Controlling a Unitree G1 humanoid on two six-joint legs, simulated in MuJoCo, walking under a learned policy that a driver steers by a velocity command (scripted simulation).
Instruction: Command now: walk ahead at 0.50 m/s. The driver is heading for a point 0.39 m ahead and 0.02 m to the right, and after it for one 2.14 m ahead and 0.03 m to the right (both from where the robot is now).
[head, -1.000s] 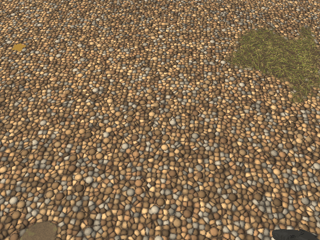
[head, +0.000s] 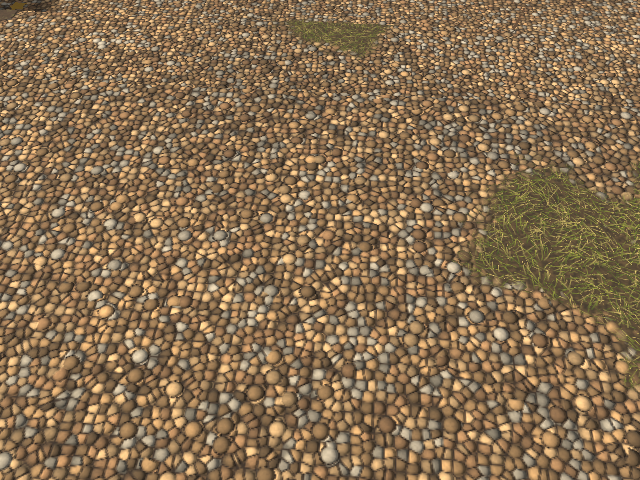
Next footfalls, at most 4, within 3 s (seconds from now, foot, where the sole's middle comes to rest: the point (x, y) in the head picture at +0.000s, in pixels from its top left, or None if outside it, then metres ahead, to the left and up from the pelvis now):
0.10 left None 0.24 0.14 -0.78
0.66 right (415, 462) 0.53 -0.12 -0.78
1.22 left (335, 316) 0.88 0.07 -0.78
1.70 right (403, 224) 1.19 -0.10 -0.78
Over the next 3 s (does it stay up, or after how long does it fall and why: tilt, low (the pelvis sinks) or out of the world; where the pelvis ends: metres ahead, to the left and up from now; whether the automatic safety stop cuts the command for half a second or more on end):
stays up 1.44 0.03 -0.02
